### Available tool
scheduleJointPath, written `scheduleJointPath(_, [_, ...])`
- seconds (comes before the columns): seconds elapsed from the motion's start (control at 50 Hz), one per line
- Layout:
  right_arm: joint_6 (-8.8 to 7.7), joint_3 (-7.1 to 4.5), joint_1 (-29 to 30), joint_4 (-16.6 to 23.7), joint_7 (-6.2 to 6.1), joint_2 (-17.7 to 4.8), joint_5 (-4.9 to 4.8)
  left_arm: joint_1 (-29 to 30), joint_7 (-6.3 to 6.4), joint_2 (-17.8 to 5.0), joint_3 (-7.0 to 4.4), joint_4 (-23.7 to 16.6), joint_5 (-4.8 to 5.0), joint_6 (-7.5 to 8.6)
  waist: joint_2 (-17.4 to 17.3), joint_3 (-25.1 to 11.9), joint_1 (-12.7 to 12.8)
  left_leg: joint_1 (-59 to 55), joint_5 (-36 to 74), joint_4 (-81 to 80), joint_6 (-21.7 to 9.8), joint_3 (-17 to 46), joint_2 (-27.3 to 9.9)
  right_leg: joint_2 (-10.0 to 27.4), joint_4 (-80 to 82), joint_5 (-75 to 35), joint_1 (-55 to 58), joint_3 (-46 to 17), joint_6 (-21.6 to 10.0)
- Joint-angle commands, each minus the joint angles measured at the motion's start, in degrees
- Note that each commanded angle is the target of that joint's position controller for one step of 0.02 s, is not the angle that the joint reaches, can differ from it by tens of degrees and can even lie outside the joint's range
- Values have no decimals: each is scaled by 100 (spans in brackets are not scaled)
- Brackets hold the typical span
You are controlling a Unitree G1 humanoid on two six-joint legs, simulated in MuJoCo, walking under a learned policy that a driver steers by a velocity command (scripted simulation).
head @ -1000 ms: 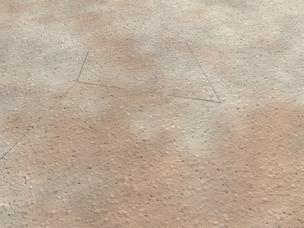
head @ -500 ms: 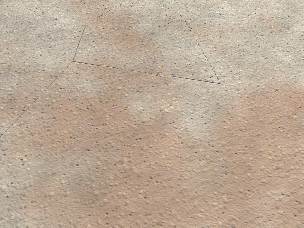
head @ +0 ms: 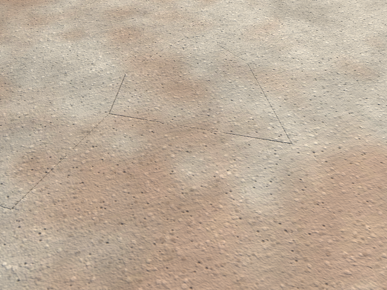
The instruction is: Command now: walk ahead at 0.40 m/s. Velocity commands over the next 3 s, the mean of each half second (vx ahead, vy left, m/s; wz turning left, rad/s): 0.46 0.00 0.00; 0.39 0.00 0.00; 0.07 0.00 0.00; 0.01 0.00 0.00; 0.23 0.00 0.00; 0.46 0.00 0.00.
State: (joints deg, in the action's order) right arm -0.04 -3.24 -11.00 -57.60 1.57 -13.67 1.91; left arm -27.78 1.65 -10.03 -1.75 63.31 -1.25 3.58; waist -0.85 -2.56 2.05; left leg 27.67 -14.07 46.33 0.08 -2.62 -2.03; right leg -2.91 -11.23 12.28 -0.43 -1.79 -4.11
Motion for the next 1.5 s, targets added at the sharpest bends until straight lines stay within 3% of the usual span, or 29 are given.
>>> scheduleJointPath(0.02, [-160,11,1028,671,12,-210,-18,-424,11,-822,-155,-125,-16,96,707,993,189,1015,-84,-545,-59,-20,-91,1705,623,1047,-1,-1387,-1016])
scheduleJointPath(0.1, [-229,0,982,840,17,-241,-50,-291,-40,-907,-202,-189,-39,144,748,1079,72,187,-260,-1150,-267,-184,4,1715,301,405,-378,-1197,-939])
scheduleJointPath(0.16, [-358,-153,-588,370,-99,-408,-77,41,-89,-885,-190,-265,13,170,247,479,-670,-2467,140,-2016,-442,-352,393,1208,-1381,-1478,-1316,-505,-553])
scheduleJointPath(0.18, [-440,-297,-1611,195,-183,-876,8,180,-118,-710,-126,-401,28,192,-504,-175,-1113,-3661,-953,-2547,-677,993,-707,731,-3146,-1035,-2044,49,-302])
scheduleJointPath(0.2, [-435,-420,-2236,50,-181,-1531,14,-23,-149,-208,-36,-598,72,212,-1820,-503,-994,-4471,-2138,-3551,-1189,3727,-2116,-127,-4949,1608,-3661,503,-57])
scheduleJointPath(0.22, [-377,-314,-1768,84,-149,-1077,-39,173,-161,-679,-163,-561,-68,172,-825,45,-701,-3759,-2470,-3728,-1258,4017,-2059,222,-5742,1465,-4003,-87,-199])
scheduleJointPath(0.24, [-391,-213,-1046,305,-105,-727,-61,460,-228,-645,-175,-616,-60,175,-286,547,-425,-3098,-2101,-3669,-1187,3240,-1851,544,-5829,786,-4038,-159,-261])
scheduleJointPath(0.3, [-536,-36,-660,333,-98,-187,-79,658,-319,-458,-163,-606,-86,92,-266,679,-104,-2349,86,-3859,-935,1633,-1105,857,-5314,29,-3470,0,-108])
scheduleJointPath(0.38, [-631,14,-1405,6,-162,-223,-129,1122,-372,-388,-180,-751,-105,-65,-265,653,-77,-2630,2409,-3698,-965,894,-932,799,-5107,-229,-3843,323,76])
scheduleJointPath(0.54, [-636,121,-2007,-242,-238,-216,-110,3040,-385,-244,-8,-1421,7,-72,-359,993,-408,-2743,3820,-3809,-865,331,-754,400,-2584,-1207,-3389,922,62])
scheduleJointPath(0.6, [-632,106,-1936,-305,-286,-330,-79,2861,-310,-432,-60,-1441,13,-36,-420,817,-202,-3263,5136,-3318,-834,251,-930,179,-2199,-911,-2839,931,-240])
scheduleJointPath(0.64, [-596,68,-1790,-306,-317,-455,-31,1902,-223,-659,-175,-1153,12,19,-494,291,215,-3531,6163,-2127,-790,197,-956,-94,-2066,-442,-1903,907,-472])
scheduleJointPath(0.66, [-555,51,-1685,-291,-309,-511,-55,1059,-175,-765,-252,-876,-10,65,-413,-103,582,-3262,5802,-1071,-744,109,-852,-113,-1628,-651,-911,875,-594])
scheduleJointPath(0.68, [-548,90,-1686,-177,-275,-391,-106,219,-115,-1099,-367,-688,-146,97,-116,-631,863,-2225,4157,426,-709,3,-647,720,-1553,-191,444,-2,-832])
scheduleJointPath(0.7, [-527,207,-2398,-59,-189,316,-290,-109,-115,-1636,-503,-692,-275,82,1112,-1361,443,-133,-499,2840,-480,-198,400,2577,-1305,42,2061,-2909,-1710])
scheduleJointPath(0.72, [-503,45,-2117,-93,-200,-257,-210,243,-188,-1416,-482,-696,1,-3,553,-1343,449,552,-1370,3545,-544,513,581,2587,-505,591,1753,-3938,-1870])
scheduleJointPath(0.74, [-512,13,-1530,134,-206,-322,-157,973,-203,-1132,-397,-814,83,8,371,-273,168,932,-829,3360,-592,593,184,2394,-310,778,861,-2906,-1618])
scheduleJointPath(0.78, [-495,7,-1203,146,-213,-158,-84,1401,-199,-552,-227,-807,45,137,-45,518,-162,382,-437,2737,-514,547,-100,1940,-125,-1607,-535,-1614,-1236])
scheduleJointPath(0.84, [-271,33,-1512,41,-175,162,24,1011,-157,-353,-105,-516,43,303,145,419,-468,-392,-488,2069,-297,421,-76,1576,-245,-4159,-1114,-485,-974])
scheduleJointPath(0.94, [-140,65,-765,235,-181,136,-37,909,-136,-590,-45,-426,31,260,529,364,-491,-310,309,475,-144,46,-11,1134,-355,-5069,-1022,325,-680])
scheduleJointPath(1.04, [-145,133,-188,291,-282,94,-106,467,-65,-560,25,-223,15,137,662,217,-171,-581,727,-620,-190,-106,85,1242,-637,-4862,-478,305,-595])
scheduleJointPath(1.12, [-223,131,-439,107,-368,84,-79,585,13,-490,58,-153,23,35,512,382,-299,-1184,642,-1812,-374,-48,127,1383,-1259,-4157,-382,29,-548])
scheduleJointPath(1.16, [-366,52,-1085,-86,-410,-352,-17,341,37,-447,70,-169,40,45,-106,-34,-343,-2581,3764,-2252,-503,771,-731,975,-1966,-2249,-907,125,-141])
scheduleJointPath(1.18, [-336,78,-1038,-115,-405,-391,-73,-459,38,-2,141,43,156,-43,-862,-424,-21,-2945,5303,-2042,-1276,1451,-1544,463,-2339,459,-1176,361,24])
scheduleJointPath(1.2, [-276,151,-975,-87,-380,-108,-125,-382,88,-159,99,164,142,-174,-849,-408,-192,-2618,4676,-2306,-1624,1845,-1779,246,-2468,1665,-1162,383,60])
scheduleJointPath(1.26, [-164,236,-341,-23,-421,-3,-54,220,61,-120,73,109,52,-357,-554,261,27,-1563,2149,-2901,-1169,1528,-1239,277,-1843,1245,-881,232,119])
scheduleJointPath(1.32, [-75,183,-252,-70,-411,-69,-181,346,43,-102,138,149,-20,-372,-288,613,-18,-1060,-196,-3158,-437,1052,-572,581,-894,243,-586,-67,171])
scheduleJointPath(1.38, [-101,176,-567,-271,-388,76,-177,457,71,-133,147,221,37,-297,169,757,-179,-1680,737,-2875,-408,811,-390,738,-751,23,-942,-152,133])
scheduleJointPath(1.5, [-115,187,-734,-474,-382,130,-144,506,127,-121,164,268,65,-252,126,590,-226,-1998,1454,-2669,-444,714,-391,812,-625,-224,-831,-167,100])
